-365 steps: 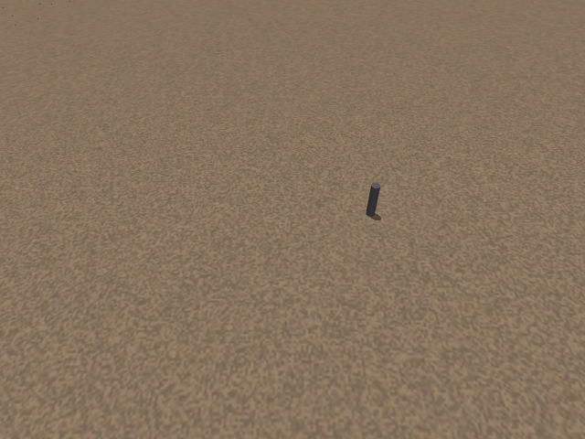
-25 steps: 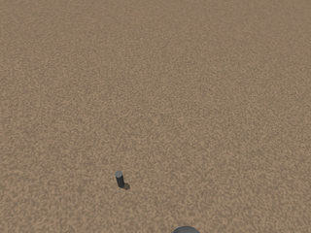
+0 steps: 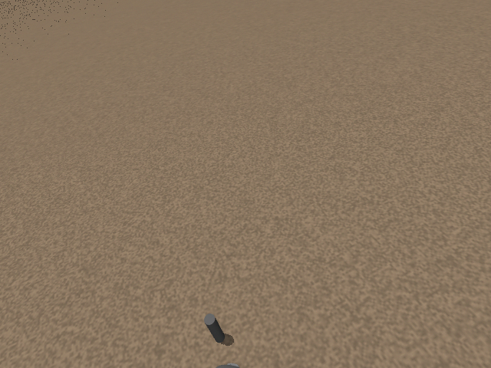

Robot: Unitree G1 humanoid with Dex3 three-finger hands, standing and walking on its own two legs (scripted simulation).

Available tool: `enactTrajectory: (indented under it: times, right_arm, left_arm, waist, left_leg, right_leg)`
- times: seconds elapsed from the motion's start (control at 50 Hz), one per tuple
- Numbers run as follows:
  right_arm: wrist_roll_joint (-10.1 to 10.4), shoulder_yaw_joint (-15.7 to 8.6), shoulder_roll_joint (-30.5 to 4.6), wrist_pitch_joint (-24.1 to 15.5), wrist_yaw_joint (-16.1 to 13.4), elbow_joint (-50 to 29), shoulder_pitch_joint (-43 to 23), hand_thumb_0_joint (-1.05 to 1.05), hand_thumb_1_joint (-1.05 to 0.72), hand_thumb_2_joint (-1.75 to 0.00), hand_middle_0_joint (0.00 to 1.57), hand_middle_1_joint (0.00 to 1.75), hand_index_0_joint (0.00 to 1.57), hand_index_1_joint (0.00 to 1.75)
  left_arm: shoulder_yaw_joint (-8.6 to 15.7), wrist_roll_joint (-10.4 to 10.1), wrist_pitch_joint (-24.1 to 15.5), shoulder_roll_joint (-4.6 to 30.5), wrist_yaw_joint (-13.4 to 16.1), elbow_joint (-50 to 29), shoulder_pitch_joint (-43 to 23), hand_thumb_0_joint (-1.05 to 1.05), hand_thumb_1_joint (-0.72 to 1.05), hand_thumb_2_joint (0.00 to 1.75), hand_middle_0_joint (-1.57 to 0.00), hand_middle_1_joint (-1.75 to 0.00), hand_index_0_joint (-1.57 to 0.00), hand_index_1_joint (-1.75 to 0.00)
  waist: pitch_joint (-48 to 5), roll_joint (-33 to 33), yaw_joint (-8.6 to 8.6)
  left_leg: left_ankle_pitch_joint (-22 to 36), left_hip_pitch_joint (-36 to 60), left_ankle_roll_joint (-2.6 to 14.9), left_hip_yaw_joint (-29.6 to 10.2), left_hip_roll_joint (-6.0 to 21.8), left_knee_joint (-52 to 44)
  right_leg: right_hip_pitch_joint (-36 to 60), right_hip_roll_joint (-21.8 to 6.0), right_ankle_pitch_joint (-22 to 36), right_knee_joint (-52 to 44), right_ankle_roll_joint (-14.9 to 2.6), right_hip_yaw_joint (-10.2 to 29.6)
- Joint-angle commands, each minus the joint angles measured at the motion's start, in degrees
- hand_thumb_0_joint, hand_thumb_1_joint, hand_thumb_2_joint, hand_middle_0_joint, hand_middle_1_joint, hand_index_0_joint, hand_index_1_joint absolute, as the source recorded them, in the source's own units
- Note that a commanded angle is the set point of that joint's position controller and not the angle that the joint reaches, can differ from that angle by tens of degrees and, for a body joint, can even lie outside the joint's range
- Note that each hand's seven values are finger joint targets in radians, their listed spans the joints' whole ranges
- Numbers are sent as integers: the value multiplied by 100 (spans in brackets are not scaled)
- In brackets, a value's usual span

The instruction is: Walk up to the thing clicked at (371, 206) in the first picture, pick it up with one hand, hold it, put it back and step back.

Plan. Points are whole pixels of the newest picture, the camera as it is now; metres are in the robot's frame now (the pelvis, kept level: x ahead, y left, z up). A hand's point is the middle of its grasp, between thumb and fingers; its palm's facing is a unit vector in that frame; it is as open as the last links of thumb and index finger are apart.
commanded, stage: walk up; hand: left
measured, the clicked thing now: (214, 328) +0.47 +0.25 -0.68
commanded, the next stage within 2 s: none
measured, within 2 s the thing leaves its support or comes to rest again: neither
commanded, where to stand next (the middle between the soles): +0.10 +0.03 m, yaw -1 degrees
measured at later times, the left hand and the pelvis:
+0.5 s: hand out of the picture +0.13 +0.30 -0.15, palm faces -0.04 -0.93 -0.37, open 7.4 cm; pelvis +0.07 +0.03 -0.01, yaw +2 degrees
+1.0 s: hand out of the picture +0.11 +0.34 -0.16, palm faces +0.07 -0.91 -0.42, open 7.4 cm; pelvis +0.07 +0.05 -0.02, yaw +4 degrees
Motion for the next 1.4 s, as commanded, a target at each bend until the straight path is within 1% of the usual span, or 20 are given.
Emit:
enactTrajectory:
  times: [0.0, 0.16, 0.18, 0.2, 0.24, 0.26, 0.32, 0.48, 0.54, 0.58, 0.6, 0.76, 0.86, 0.9, 0.92, 1.0, 1.06, 1.16, 1.3, 1.38]
  right_arm:
    - [-17, -240, -835, -85, -79, -438, -116, 0, -90, -90, 20, 30, 20, 30]
    - [73, 4, -525, -290, -428, -165, -367, 0, -90, -90, 20, 30, 20, 30]
    - [20, -36, -656, -301, -437, -141, -214, 0, -90, -90, 20, 30, 20, 30]
    - [31, -240, -978, -482, -364, -131, 661, 0, -90, -90, 20, 30, 20, 30]
    - [36, -457, -1841, -522, -343, -247, 733, 0, -90, -90, 20, 30, 20, 30]
    - [138, -488, -1796, -484, -323, -234, 605, 0, -90, -90, 20, 30, 20, 30]
    - [95, -224, -1116, -527, -364, -548, -20, 0, -90, -90, 20, 30, 20, 30]
    - [109, 23, -737, -410, -478, -692, -652, 0, -90, -90, 20, 30, 20, 30]
    - [250, 88, -516, -211, -499, -759, -959, 0, -90, -90, 20, 30, 20, 30]
    - [267, 123, -315, -21, -566, -665, -393, 0, -90, -90, 20, 30, 20, 30]
    - [224, -38, -698, 94, -625, -589, -315, 0, -90, -90, 20, 30, 20, 30]
    - [205, -30, -769, -15, -493, -157, -308, 0, -90, -90, 20, 30, 20, 30]
    - [48, 12, -688, -343, -549, 355, 62, 0, -90, -90, 20, 30, 20, 30]
    - [-72, -77, -1419, -427, -621, 123, -522, 0, -90, -90, 20, 30, 20, 30]
    - [56, -92, -1691, -417, -600, 75, -1001, 0, -90, -90, 20, 30, 20, 30]
    - [94, 221, -765, -534, -595, 95, -1494, 0, -90, -90, 20, 30, 20, 30]
    - [160, 183, -835, -550, -586, 349, -840, 0, -90, -90, 20, 30, 20, 30]
    - [110, 91, -1026, -539, -610, 421, -1074, 0, -90, -90, 20, 30, 20, 30]
    - [176, 236, -592, -577, -627, 503, -1026, 0, -90, -90, 20, 30, 20, 30]
    - [220, 213, -668, -607, -642, 630, -1010, 0, -90, -90, 20, 30, 20, 30]
  left_arm:
    - [578, 13, -155, 1767, 142, -615, -253, 0, 90, 90, -20, -30, -20, -30]
    - [290, -246, 156, 1526, 70, -679, -537, 0, 90, 90, -20, -30, -20, -30]
    - [255, -295, 202, 1498, 118, -691, -533, 0, 90, 90, -20, -30, -20, -30]
    - [232, -177, 180, 1399, -52, -865, -156, 0, 90, 90, -20, -30, -20, -30]
    - [139, -189, 180, 1219, -82, -842, -39, 0, 90, 90, -20, -30, -20, -30]
    - [236, -109, 182, 1634, -36, -736, -203, 0, 90, 90, -20, -30, -20, -30]
    - [263, -123, 91, 1626, -168, -618, -271, 0, 90, 90, -20, -30, -20, -30]
    - [188, -232, 41, 1020, -17, -304, -64, 0, 90, 90, -20, -30, -20, -30]
    - [293, -199, 69, 1415, 132, -190, 38, 0, 90, 90, -20, -30, -20, -30]
    - [407, -104, 83, 2050, 146, -450, -294, 0, 90, 90, -20, -30, -20, -30]
    - [428, -127, 135, 2233, 169, -578, -664, 0, 90, 90, -20, -30, -20, -30]
    - [364, 84, 233, 1589, 133, -629, -878, 0, 90, 90, -20, -30, -20, -30]
    - [290, -68, 484, 1420, -56, -565, -1051, 0, 90, 90, -20, -30, -20, -30]
    - [61, -196, 498, 746, -43, -598, -1068, 0, 90, 90, -20, -30, -20, -30]
    - [286, -142, 464, 1443, -1, -430, -1521, 0, 90, 90, -20, -30, -20, -30]
    - [149, -210, 323, 995, -142, 41, -812, 0, 90, 90, -20, -30, -20, -30]
    - [197, -160, 290, 1273, -116, 35, -1233, 0, 90, 90, -20, -30, -20, -30]
    - [59, -150, 383, 1180, -242, 177, -1380, 0, 90, 90, -20, -30, -20, -30]
    - [71, -174, 215, 1350, -199, 379, -1463, 0, 90, 90, -20, -30, -20, -30]
    - [18, -213, 208, 1186, -150, 415, -1564, 0, 90, 90, -20, -30, -20, -30]
  waist:
    - [789, -1444, 98]
    - [174, -1725, 160]
    - [48, -1423, 15]
    - [-637, -767, -306]
    - [-805, 857, -418]
    - [-623, 743, -450]
    - [99, 164, -171]
    - [45, 541, 100]
    - [-99, -83, 318]
    - [-113, -1551, 70]
    - [-146, -1596, 40]
    - [-686, -2077, 230]
    - [-352, -1692, 3]
    - [148, 381, 47]
    - [596, 52, -97]
    - [299, -123, 395]
    - [-192, -51, 65]
    - [206, 132, 37]
    - [-143, -825, -93]
    - [-768, -1070, -62]
  left_leg:
    - [-28, -482, -76, 24, 150, -477]
    - [101, 1400, 276, 1159, 81, -2808]
    - [730, 1735, 417, 1082, 88, -3388]
    - [-714, 2620, 597, 501, 140, -3723]
    - [-2829, 3468, 1564, -3097, 2003, -4671]
    - [-3537, 3251, 1940, -3308, 2252, -4757]
    - [-2305, 2357, 1556, -1385, 1523, -4382]
    - [2731, 1038, 1220, 395, 1026, -2997]
    - [820, 563, 637, 624, 532, -1911]
    - [-2222, 170, 277, 515, -234, -5]
    - [-2535, 445, 286, 242, -56, 754]
    - [-1747, 212, 77, 655, 21, -606]
    - [-676, 2113, 165, 1191, -118, -3650]
    - [-2349, 1843, 847, -2227, 1814, -4743]
    - [-2941, 280, 1541, -2593, 2291, -4884]
    - [260, 1132, 615, 255, 819, -3411]
    - [446, 1274, 460, 317, 736, -3084]
    - [-2282, 1686, 766, -338, 1066, -4182]
    - [-240, 1728, 299, 933, 338, -3128]
    - [1067, 2340, 346, 919, 522, -3220]
  right_leg:
    - [-524, -1378, -1338, -1373, -662, 1275]
    - [-393, -1277, 3876, 762, -682, 470]
    - [-453, -1191, 3616, 1215, -510, 478]
    - [-737, -742, 1147, 2230, -507, 244]
    - [-2897, 292, -2153, 3808, -194, 194]
    - [-3003, -128, -2172, 3911, -195, 675]
    - [-2830, -472, -1311, 3193, -147, 720]
    - [-707, -48, 353, 1221, 91, -28]
    - [-80, -163, 1523, 348, -17, 231]
    - [-642, -2364, 2082, -728, -889, 3075]
    - [-1154, -2650, 1472, -766, -1465, 3444]
    - [-300, -1157, -1699, -296, -907, 1661]
    - [-1579, -955, -1457, 784, -595, 1147]
    - [-3005, 45, -1545, 2214, 60, 466]
    - [-2058, -235, -1792, 2543, 54, 827]
    - [-920, -192, 532, 729, -48, 487]
    - [-155, -353, 1117, 416, -278, 847]
    - [-1388, -103, -795, 719, -143, 620]
    - [-454, -954, 1808, -29, -547, 1668]
    - [-62, -775, 3153, 306, -423, 1188]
